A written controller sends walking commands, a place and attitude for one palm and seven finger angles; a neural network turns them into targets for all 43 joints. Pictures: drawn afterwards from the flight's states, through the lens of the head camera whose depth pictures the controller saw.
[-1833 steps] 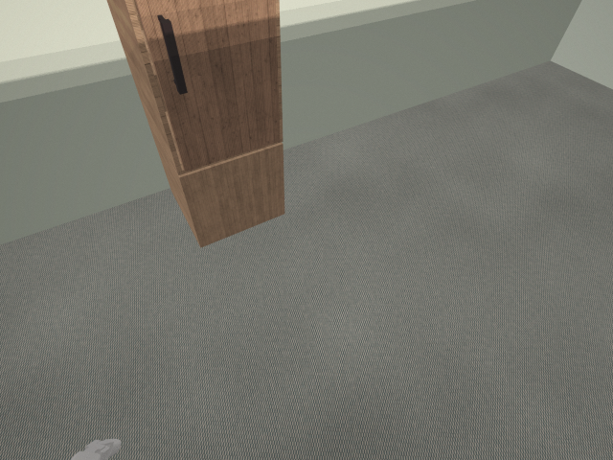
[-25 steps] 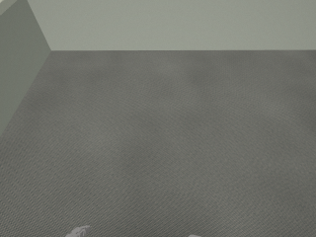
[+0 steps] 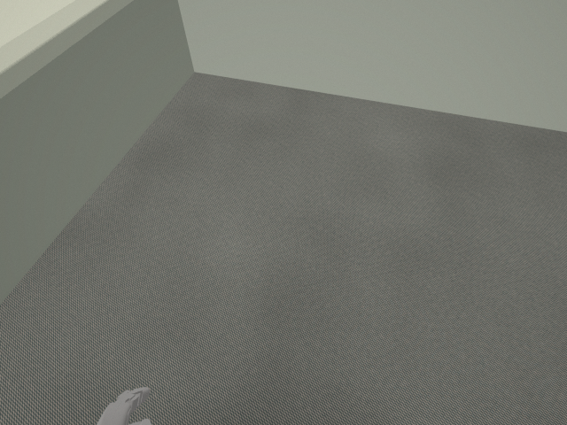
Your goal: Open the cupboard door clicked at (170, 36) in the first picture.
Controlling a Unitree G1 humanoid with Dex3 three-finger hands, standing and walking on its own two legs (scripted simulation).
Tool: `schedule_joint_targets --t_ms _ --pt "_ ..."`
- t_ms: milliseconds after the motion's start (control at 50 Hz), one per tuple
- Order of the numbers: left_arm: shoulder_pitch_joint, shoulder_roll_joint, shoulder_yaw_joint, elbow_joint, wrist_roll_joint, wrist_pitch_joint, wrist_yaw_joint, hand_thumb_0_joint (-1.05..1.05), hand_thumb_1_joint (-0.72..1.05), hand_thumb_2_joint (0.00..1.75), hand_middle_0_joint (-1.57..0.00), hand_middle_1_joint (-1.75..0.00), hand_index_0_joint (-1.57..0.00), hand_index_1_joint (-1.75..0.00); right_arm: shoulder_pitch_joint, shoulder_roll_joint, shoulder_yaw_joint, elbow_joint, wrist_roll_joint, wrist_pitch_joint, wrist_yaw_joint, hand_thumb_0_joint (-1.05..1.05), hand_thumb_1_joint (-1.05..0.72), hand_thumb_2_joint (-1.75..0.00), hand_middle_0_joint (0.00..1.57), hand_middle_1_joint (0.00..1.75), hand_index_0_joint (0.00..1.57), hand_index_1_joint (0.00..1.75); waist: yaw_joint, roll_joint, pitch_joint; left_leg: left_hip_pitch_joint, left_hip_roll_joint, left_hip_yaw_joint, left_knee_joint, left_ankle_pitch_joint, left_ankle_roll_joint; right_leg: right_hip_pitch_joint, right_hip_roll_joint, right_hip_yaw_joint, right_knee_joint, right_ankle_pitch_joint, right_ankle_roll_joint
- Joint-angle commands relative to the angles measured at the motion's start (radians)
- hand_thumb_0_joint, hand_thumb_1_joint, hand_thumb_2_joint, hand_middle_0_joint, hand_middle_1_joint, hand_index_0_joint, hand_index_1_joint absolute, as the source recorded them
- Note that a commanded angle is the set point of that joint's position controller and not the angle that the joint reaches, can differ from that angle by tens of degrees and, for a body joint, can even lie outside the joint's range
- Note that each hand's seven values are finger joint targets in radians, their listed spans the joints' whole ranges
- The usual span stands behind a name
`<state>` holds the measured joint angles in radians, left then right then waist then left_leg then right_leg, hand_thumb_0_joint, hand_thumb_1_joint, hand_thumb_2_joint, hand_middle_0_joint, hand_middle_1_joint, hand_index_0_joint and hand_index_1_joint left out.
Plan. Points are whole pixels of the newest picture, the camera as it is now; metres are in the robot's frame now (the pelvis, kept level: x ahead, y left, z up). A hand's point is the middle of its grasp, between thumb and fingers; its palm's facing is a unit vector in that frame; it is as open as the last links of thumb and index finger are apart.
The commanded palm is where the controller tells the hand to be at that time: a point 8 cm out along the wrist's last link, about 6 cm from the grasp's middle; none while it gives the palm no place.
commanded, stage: turn to face it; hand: left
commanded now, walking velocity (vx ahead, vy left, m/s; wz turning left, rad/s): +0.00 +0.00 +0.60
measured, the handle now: out of the picture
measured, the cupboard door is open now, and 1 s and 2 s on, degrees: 41 41 41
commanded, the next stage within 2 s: none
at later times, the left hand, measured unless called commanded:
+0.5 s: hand out of the picture +0.01 +0.20 -0.17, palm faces +0.36 -0.90 -0.27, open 7.4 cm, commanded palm none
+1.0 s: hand out of the picture -0.01 +0.15 -0.18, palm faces +0.60 -0.77 -0.22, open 7.4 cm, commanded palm none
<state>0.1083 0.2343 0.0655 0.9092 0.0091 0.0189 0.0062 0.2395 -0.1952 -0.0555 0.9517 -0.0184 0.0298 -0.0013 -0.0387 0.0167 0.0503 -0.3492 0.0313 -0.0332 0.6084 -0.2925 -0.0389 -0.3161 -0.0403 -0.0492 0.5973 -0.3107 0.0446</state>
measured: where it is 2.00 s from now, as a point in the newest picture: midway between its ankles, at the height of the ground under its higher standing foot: outside the picture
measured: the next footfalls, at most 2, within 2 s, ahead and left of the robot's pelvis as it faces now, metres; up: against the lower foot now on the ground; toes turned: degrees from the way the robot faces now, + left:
left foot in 0.34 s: +0.05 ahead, +0.11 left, +0.00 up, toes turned +20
right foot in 0.64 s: +0.15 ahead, -0.16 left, +0.00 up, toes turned +23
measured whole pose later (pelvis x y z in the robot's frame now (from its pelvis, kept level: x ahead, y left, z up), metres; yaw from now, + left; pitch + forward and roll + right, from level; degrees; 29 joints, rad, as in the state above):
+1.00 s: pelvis +0.06 -0.05 -0.01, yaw +38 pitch +1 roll +1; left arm 0.19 0.24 0.05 0.89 0.02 0.06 0.01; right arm 0.15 -0.23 -0.06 0.88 -0.02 0.03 0.02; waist -0.02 -0.06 0.11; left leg -0.35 0.00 0.05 0.66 -0.31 0.03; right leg -0.39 -0.13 -0.09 0.96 -0.53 0.08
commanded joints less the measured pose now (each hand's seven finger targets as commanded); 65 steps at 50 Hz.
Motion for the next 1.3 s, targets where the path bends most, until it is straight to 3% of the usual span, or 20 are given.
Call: schedule_joint_targets --t_ms 0,80,260,300,320,340,380,580,620,680,780,860,880,900,920,1000,1140,1160,1200,1280 --pt "0.143 0.210 0.041 -0.056 0.017 -0.025 0.027 0.00 0.90 0.90 -0.20 -0.30 -0.20 -0.30 -0.079 -0.136 -0.051 -0.129 0.000 0.010 0.009 0.00 -0.90 -0.90 0.20 0.30 0.20 0.30 0.087 -0.304 -0.043 -0.230 -0.011 0.014 0.499 -0.313 0.004 0.113 -0.448 0.366 -0.371 0.073 -0.208" --pt "0.083 0.119 0.018 -0.069 0.015 -0.034 0.027 0.00 0.90 0.90 -0.20 -0.30 -0.20 -0.30 -0.112 -0.091 -0.033 -0.105 0.002 0.023 0.023 0.00 -0.90 -0.90 0.20 0.30 0.20 0.30 0.032 -0.237 -0.021 -0.228 0.019 0.063 0.507 -0.184 -0.028 0.166 -0.283 0.055 -0.249 0.542 -0.161" --pt "0.168 0.199 0.039 -0.040 0.010 -0.039 0.020 0.00 0.90 0.90 -0.20 -0.30 -0.20 -0.30 -0.140 -0.110 -0.014 -0.135 0.007 0.004 0.029 0.00 -0.90 -0.90 0.20 0.30 0.20 0.30 0.042 -0.206 -0.137 0.027 -0.041 0.184 -0.028 -0.023 0.005 0.307 -0.301 -0.068 -0.035 0.838 -0.114" --pt "0.133 0.178 0.039 -0.065 0.000 -0.034 0.012 0.00 0.90 0.90 -0.20 -0.30 -0.20 -0.30 -0.016 -0.206 -0.041 -0.113 -0.006 -0.005 0.023 0.00 -0.90 -0.90 0.20 0.30 0.20 0.30 -0.039 -0.020 -0.197 0.347 0.090 0.034 -0.162 0.335 0.082 0.039 -0.248 -0.142 0.225 0.531 -0.024" --pt "0.103 0.108 0.016 -0.110 -0.006 -0.030 0.007 0.00 0.90 0.90 -0.20 -0.30 -0.20 -0.30 0.062 -0.317 -0.069 -0.111 -0.008 -0.008 0.018 0.00 -0.90 -0.90 0.20 0.30 0.20 0.30 -0.078 0.286 -0.221 0.474 0.382 -0.346 -0.189 0.764 0.245 -0.232 -0.095 -0.137 0.481 -0.269 0.046" --pt "0.062 0.127 0.016 -0.148 0.005 -0.011 0.017 0.00 0.90 0.90 -0.20 -0.30 -0.20 -0.30 0.095 -0.350 -0.070 -0.096 -0.002 0.003 0.013 0.00 -0.90 -0.90 0.20 0.30 0.20 0.30 -0.078 0.167 -0.202 0.405 0.439 -0.350 -0.189 0.683 0.317 -0.272 -0.081 -0.007 0.575 -0.374 0.037" --pt "0.021 0.112 0.022 -0.124 0.007 0.003 0.021 0.00 0.90 0.90 -0.20 -0.30 -0.20 -0.30 0.006 -0.300 -0.064 -0.119 -0.005 -0.008 -0.012 0.00 -0.90 -0.90 0.20 0.30 0.20 0.30 -0.040 0.192 -0.126 0.285 0.326 -0.304 -0.208 0.577 0.267 -0.308 -0.084 0.054 0.602 -0.253 0.045" --pt "0.192 0.109 0.033 -0.078 0.006 0.000 0.007 0.00 0.90 0.90 -0.20 -0.30 -0.20 -0.30 -0.168 -0.248 -0.067 -0.159 -0.004 0.012 0.000 0.00 -0.90 -0.90 0.20 0.30 0.20 0.30 0.082 0.101 -0.075 -0.111 0.110 -0.210 -0.150 0.046 0.122 0.182 0.019 -0.015 -0.052 0.014 0.016" --pt "0.205 0.257 0.059 -0.098 0.027 -0.016 0.022 0.00 0.90 0.90 -0.20 -0.30 -0.20 -0.30 -0.160 -0.129 -0.050 -0.196 0.007 0.012 0.014 0.00 -0.90 -0.90 0.20 0.30 0.20 0.30 0.108 -0.346 -0.062 -0.291 -0.103 0.031 0.269 -0.272 -0.002 0.230 -0.389 0.429 -0.385 -0.103 -0.138" --pt "0.077 0.175 0.034 -0.135 0.017 -0.019 0.028 0.00 0.90 0.90 -0.20 -0.30 -0.20 -0.30 -0.143 -0.143 -0.054 -0.158 -0.002 0.023 0.024 0.00 -0.90 -0.90 0.20 0.30 0.20 0.30 0.040 -0.302 -0.035 -0.242 0.002 -0.001 0.633 -0.208 0.001 0.069 -0.335 0.265 -0.319 0.074 -0.177" --pt "0.149 0.184 0.037 -0.096 0.021 -0.030 0.028 0.00 0.90 0.90 -0.20 -0.30 -0.20 -0.30 -0.174 -0.073 -0.021 -0.145 0.011 0.009 0.034 0.00 -0.90 -0.90 0.20 0.30 0.20 0.30 0.079 -0.209 -0.095 -0.129 -0.014 0.122 0.213 -0.204 -0.023 0.270 -0.304 0.047 -0.152 0.637 -0.156" --pt "0.141 0.202 0.046 -0.077 0.008 -0.023 0.017 0.00 0.90 0.90 -0.20 -0.30 -0.20 -0.30 -0.075 -0.110 -0.026 -0.123 0.009 -0.001 0.031 0.00 -0.90 -0.90 0.20 0.30 0.20 0.30 0.033 -0.177 -0.130 0.092 -0.034 0.141 -0.118 0.041 0.004 0.207 -0.286 -0.046 -0.002 0.561 -0.073" --pt "0.130 0.174 0.045 -0.093 0.000 -0.018 0.013 0.00 0.90 0.90 -0.20 -0.30 -0.20 -0.30 -0.021 -0.174 -0.042 -0.115 0.004 -0.008 0.028 0.00 -0.90 -0.90 0.20 0.30 0.20 0.30 0.000 -0.039 -0.164 0.250 0.061 0.019 -0.181 0.256 0.050 0.057 -0.246 -0.093 0.136 0.401 -0.019" --pt "0.117 0.100 0.028 -0.138 -0.006 -0.011 0.007 0.00 0.90 0.90 -0.20 -0.30 -0.20 -0.30 0.051 -0.284 -0.070 -0.113 -0.005 -0.014 0.020 0.00 -0.90 -0.90 0.20 0.30 0.20 0.30 -0.036 0.264 -0.183 0.391 0.334 -0.353 -0.205 0.648 0.205 -0.220 -0.103 -0.125 0.360 -0.201 0.061" --pt "0.026 0.098 0.012 -0.175 0.007 0.000 0.015 0.00 0.90 0.90 -0.20 -0.30 -0.20 -0.30 0.121 -0.315 -0.076 -0.091 -0.006 -0.006 0.012 0.00 -0.90 -0.90 0.20 0.30 0.20 0.30 -0.072 0.211 -0.159 0.348 0.405 -0.393 -0.211 0.648 0.285 -0.271 -0.080 -0.021 0.497 -0.362 0.047" --pt "0.017 0.093 0.024 -0.121 0.004 0.012 0.010 0.00 0.90 0.90 -0.20 -0.30 -0.20 -0.30 -0.020 -0.235 -0.054 -0.113 -0.009 -0.017 -0.017 0.00 -0.90 -0.90 0.20 0.30 0.20 0.30 0.001 0.189 -0.100 0.194 0.222 -0.246 -0.216 0.485 0.206 -0.237 -0.061 0.055 0.512 -0.169 0.038" --pt "0.133 0.086 0.024 -0.087 -0.002 -0.001 0.008 0.00 0.90 0.90 -0.20 -0.30 -0.20 -0.30 -0.106 -0.244 -0.066 -0.131 -0.006 0.002 -0.009 0.00 -0.90 -0.90 0.20 0.30 0.20 0.30 0.055 0.132 -0.123 0.025 0.138 -0.246 -0.156 0.300 0.150 0.126 0.033 -0.007 -0.018 -0.016 0.014" --pt "0.174 0.120 0.034 -0.083 0.002 -0.008 0.014 0.00 0.90 0.90 -0.20 -0.30 -0.20 -0.30 -0.124 -0.215 -0.063 -0.143 0.001 0.004 -0.005 0.00 -0.90 -0.90 0.20 0.30 0.20 0.30 0.082 0.049 -0.117 -0.073 0.085 -0.214 -0.085 0.178 0.105 0.238 -0.018 0.041 -0.180 0.038 0.000" --pt "0.174 0.251 0.052 -0.099 0.021 -0.015 0.024 0.00 0.90 0.90 -0.20 -0.30 -0.20 -0.30 -0.137 -0.144 -0.051 -0.182 0.005 0.005 0.012 0.00 -0.90 -0.90 0.20 0.30 0.20 0.30 0.101 -0.335 -0.071 -0.254 -0.084 0.016 0.367 -0.319 0.003 0.213 -0.445 0.418 -0.376 0.042 -0.187" --pt "0.067 0.142 0.023 -0.118 0.015 -0.023 0.029 0.00 0.90 0.90 -0.20 -0.30 -0.20 -0.30 -0.138 -0.114 -0.044 -0.136 0.002 0.026 0.025 0.00 -0.90 -0.90 0.20 0.30 0.20 0.30 0.034 -0.243 -0.021 -0.217 0.002 0.027 0.541 -0.199 -0.017 0.135 -0.299 0.119 -0.263 0.379 -0.175"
